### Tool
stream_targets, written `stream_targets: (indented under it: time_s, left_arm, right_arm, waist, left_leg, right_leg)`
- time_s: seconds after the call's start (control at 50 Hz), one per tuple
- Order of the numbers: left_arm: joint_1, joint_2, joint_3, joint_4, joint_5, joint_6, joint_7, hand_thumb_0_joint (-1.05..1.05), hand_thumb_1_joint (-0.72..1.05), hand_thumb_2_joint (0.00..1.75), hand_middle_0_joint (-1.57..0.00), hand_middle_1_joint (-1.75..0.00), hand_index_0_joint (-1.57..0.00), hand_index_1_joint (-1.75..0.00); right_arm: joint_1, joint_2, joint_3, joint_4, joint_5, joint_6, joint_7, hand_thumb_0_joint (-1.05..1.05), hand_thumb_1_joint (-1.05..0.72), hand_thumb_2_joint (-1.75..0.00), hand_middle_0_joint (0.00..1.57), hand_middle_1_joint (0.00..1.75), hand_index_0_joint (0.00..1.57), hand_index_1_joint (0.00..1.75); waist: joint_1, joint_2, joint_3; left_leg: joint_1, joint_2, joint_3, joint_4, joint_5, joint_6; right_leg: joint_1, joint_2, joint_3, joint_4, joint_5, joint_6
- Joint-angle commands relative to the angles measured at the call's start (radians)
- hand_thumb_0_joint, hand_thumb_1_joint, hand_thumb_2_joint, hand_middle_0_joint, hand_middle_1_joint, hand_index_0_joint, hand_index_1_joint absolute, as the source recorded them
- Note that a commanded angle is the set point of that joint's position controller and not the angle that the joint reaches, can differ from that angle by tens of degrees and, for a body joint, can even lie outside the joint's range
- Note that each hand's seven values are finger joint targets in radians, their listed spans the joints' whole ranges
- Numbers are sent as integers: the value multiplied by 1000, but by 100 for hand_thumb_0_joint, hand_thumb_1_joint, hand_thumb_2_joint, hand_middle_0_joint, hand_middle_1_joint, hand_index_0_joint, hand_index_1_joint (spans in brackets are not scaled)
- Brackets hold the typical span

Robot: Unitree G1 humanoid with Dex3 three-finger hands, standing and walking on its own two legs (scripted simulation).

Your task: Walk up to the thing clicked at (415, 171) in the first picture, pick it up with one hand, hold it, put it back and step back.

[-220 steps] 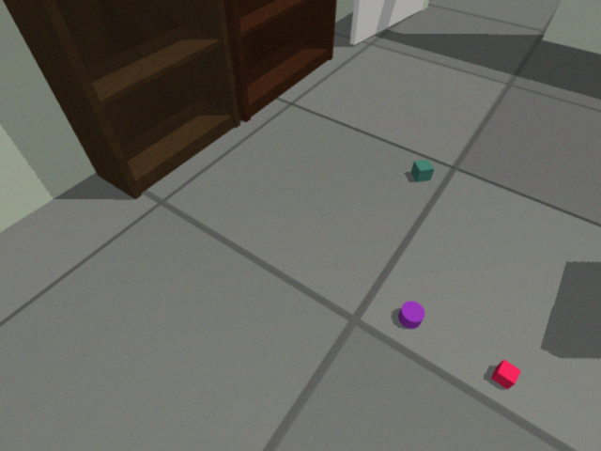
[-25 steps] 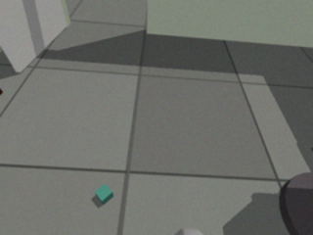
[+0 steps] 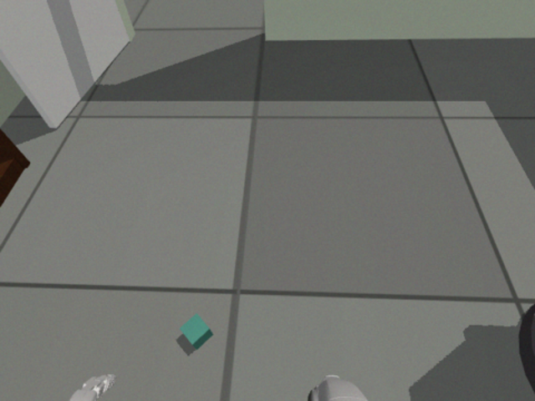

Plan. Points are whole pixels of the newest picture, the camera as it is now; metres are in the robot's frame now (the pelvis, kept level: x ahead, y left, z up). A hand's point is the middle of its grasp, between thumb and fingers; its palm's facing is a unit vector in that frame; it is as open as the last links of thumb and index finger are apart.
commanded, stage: walk up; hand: left
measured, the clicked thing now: (196, 331) +0.41 +0.29 -0.72
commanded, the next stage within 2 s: none
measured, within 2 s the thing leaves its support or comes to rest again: neither
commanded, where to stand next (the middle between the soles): +0.07 +0.01 m, yaw -1 degrees
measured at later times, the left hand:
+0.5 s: hand out of the picture +0.08 +0.27 -0.13, palm faces +0.04 -0.94 -0.35, open 7.3 cm
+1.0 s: hand out of the picture +0.13 +0.24 -0.13, palm faces +0.03 -0.94 -0.33, open 7.3 cm
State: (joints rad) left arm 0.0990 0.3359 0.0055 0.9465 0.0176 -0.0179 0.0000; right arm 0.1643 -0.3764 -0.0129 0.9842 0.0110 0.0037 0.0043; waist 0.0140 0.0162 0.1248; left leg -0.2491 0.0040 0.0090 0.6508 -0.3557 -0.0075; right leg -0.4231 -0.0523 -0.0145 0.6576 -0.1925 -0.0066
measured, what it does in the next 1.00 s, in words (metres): stands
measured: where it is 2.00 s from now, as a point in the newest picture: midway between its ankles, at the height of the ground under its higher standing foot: outside the picture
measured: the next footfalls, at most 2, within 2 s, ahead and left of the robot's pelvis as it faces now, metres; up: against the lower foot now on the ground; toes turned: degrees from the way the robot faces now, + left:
none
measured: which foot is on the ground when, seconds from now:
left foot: down 0.00-1.00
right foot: down 0.00-1.00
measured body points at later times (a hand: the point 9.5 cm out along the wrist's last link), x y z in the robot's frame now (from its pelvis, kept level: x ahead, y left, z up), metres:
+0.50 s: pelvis +0.03 +0.00 +0.02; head +0.03 +0.00 +0.47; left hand +0.08 +0.32 -0.11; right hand +0.10 -0.30 -0.11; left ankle +0.00 +0.14 -0.72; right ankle +0.10 -0.12 -0.72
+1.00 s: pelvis +0.04 -0.01 +0.03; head +0.04 -0.02 +0.48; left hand +0.13 +0.29 -0.10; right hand +0.11 -0.31 -0.11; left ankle +0.00 +0.14 -0.72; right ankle +0.10 -0.12 -0.72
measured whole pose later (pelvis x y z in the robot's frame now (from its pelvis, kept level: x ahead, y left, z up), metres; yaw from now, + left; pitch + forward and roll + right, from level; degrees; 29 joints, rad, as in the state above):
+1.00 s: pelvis +0.04 -0.01 +0.03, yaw +1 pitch -2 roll +0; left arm 0.04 0.32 0.03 1.16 0.01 -0.01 -0.01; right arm 0.10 -0.37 -0.01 1.15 -0.01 0.00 0.01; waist 0.01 0.02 0.05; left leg -0.06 0.04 -0.02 0.35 -0.25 -0.04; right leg -0.22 -0.02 -0.05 0.36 -0.10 -0.01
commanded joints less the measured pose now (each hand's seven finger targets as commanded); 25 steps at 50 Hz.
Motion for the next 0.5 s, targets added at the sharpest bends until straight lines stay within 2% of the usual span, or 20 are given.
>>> stream_targets:
  time_s: [0.0, 0.02, 0.04, 0.06, 0.08, 0.16, 0.26, 0.3, 0.4, 0.44, 0.48]
  left_arm:
    - [-32, 201, 51, -28, -28, 1, 8, 0, 90, 90, -20, -30, -20, -30]
    - [-36, 228, 59, 6, -21, 1, 7, 0, 90, 90, -20, -30, -20, -30]
    - [-36, 234, 59, 19, -13, -3, 6, 0, 90, 90, -20, -30, -20, -30]
    - [-48, 237, 59, 24, -12, -7, 3, 0, 90, 90, -20, -30, -20, -30]
    - [-68, 240, 62, 34, -12, -6, 0, 0, 90, 90, -20, -30, -20, -30]
    - [-68, 223, 52, 74, -20, -9, -6, 0, 90, 90, -20, -30, -20, -30]
    - [-73, 222, 49, 119, -21, -6, -10, 0, 90, 90, -20, -30, -20, -30]
    - [-73, 220, 47, 132, -23, -5, -11, 0, 90, 90, -20, -30, -20, -30]
    - [-72, 221, 41, 153, -22, -9, -8, 0, 90, 90, -20, -30, -20, -30]
    - [-75, 222, 41, 154, -20, -12, -7, 0, 90, 90, -20, -30, -20, -30]
    - [-77, 221, 42, 163, -21, -13, -5, 0, 90, 90, -20, -30, -20, -30]
  right_arm:
    - [-3, -245, -55, -10, -27, -35, -17, 0, -90, -90, 20, 30, 20, 30]
    - [-69, -244, -51, -12, -22, -33, -10, 0, -90, -90, 20, 30, 20, 30]
    - [-78, -220, -38, -3, -20, -32, -6, 0, -90, -90, 20, 30, 20, 30]
    - [-58, -203, -31, 10, -25, -33, -5, 0, -90, -90, 20, 30, 20, 30]
    - [-29, -197, -30, 24, -28, -35, -5, 0, -90, -90, 20, 30, 20, 30]
    - [-67, -215, -27, 56, -27, -44, -1, 0, -90, -90, 20, 30, 20, 30]
    - [-81, -220, -26, 74, -25, -43, -5, 0, -90, -90, 20, 30, 20, 30]
    - [-78, -218, -26, 81, -25, -42, -7, 0, -90, -90, 20, 30, 20, 30]
    - [-84, -213, -31, 86, -18, -39, -12, 0, -90, -90, 20, 30, 20, 30]
    - [-81, -213, -33, 90, -14, -36, -13, 0, -90, -90, 20, 30, 20, 30]
    - [-77, -204, -35, 93, -9, -33, -13, 0, -90, -90, 20, 30, 20, 30]
  waist:
    - [12, -11, -181]
    - [32, -16, -121]
    - [32, -27, -114]
    - [20, -37, -104]
    - [6, -30, -74]
    - [20, 42, -71]
    - [21, 52, -72]
    - [16, 45, -86]
    - [3, 14, -124]
    - [-4, -14, -142]
    - [-11, -32, -148]
  left_leg:
    - [-17, 143, -204, -266, 8, 73]
    - [-119, 149, -183, -261, -87, 86]
    - [-132, 128, -147, -260, -103, 78]
    - [-111, 96, -117, -265, -90, 69]
    - [-107, 91, -120, -286, -91, 60]
    - [-110, 125, -158, -363, -68, 58]
    - [-92, 132, -145, -398, -53, 53]
    - [-64, 131, -140, -399, -25, 50]
    - [34, 126, -110, -360, 140, 44]
    - [66, 125, -98, -347, 187, 43]
    - [83, 118, -96, -342, 218, 40]
  right_leg:
    - [124, -74, 114, -173, -118, -34]
    - [189, -56, 92, -203, -190, -23]
    - [226, -74, 121, -237, -188, -29]
    - [200, -90, 157, -254, -202, -36]
    - [174, -94, 164, -269, -237, -40]
    - [237, -59, 99, -265, -108, -27]
    - [285, -50, 76, -281, -46, -12]
    - [291, -51, 79, -293, -43, -12]
    - [290, -70, 77, -310, 68, -12]
    - [294, -83, 80, -312, 133, -13]
    - [297, -89, 88, -318, 151, -13]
